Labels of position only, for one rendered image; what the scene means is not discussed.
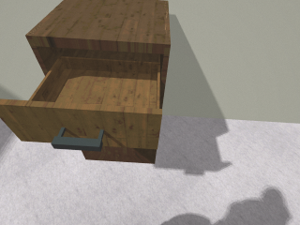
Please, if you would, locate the cabinet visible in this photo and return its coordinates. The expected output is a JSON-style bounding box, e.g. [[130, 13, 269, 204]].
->
[[25, 0, 171, 164]]

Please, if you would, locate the drawer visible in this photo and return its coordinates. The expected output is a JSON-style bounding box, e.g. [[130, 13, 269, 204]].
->
[[0, 56, 162, 150]]

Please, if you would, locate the handle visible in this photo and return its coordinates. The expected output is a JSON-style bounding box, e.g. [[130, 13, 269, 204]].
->
[[51, 127, 104, 152]]

